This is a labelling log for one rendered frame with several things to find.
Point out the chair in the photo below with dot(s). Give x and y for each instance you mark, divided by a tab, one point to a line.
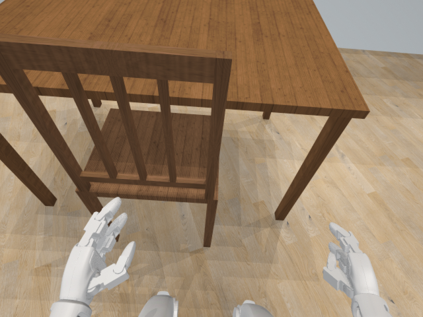
138	154

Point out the table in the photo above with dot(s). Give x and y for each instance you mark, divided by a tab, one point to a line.
284	60

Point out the robot right hand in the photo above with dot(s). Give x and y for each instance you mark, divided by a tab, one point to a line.
355	275

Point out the right robot thigh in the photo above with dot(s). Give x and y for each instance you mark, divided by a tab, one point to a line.
250	310

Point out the robot right forearm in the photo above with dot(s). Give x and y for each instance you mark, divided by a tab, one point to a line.
369	305

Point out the robot left forearm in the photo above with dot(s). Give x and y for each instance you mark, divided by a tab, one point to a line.
70	308

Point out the robot thigh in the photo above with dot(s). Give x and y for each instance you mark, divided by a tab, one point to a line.
250	310
160	306

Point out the robot left hand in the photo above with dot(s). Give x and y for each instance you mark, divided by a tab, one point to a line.
88	257

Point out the left robot thigh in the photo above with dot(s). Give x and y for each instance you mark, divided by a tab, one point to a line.
160	306

